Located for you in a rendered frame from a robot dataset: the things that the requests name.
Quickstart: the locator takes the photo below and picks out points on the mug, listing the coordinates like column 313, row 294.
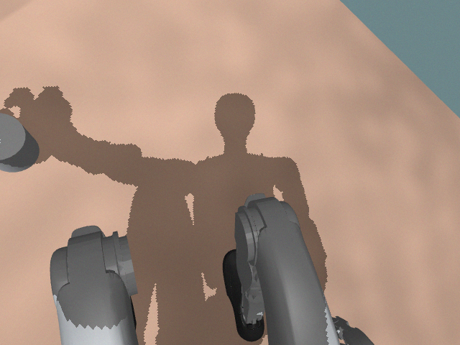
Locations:
column 18, row 149

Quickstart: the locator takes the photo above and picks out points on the right robot hand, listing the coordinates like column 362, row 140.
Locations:
column 351, row 336

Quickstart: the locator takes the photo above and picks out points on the right robot foot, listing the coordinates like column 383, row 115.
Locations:
column 233, row 286

